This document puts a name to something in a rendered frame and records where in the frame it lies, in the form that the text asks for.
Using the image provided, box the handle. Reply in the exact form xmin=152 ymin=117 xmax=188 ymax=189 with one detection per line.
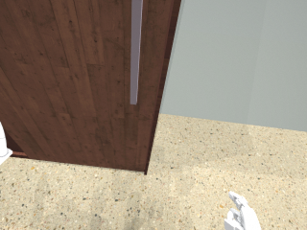
xmin=130 ymin=0 xmax=143 ymax=105

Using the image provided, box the robot right hand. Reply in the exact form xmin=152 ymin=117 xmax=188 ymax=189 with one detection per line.
xmin=224 ymin=191 xmax=262 ymax=230

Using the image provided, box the robot left hand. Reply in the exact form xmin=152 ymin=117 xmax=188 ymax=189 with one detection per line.
xmin=0 ymin=122 xmax=12 ymax=165

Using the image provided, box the wardrobe door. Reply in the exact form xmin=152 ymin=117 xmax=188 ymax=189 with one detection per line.
xmin=4 ymin=130 xmax=24 ymax=152
xmin=0 ymin=0 xmax=172 ymax=172

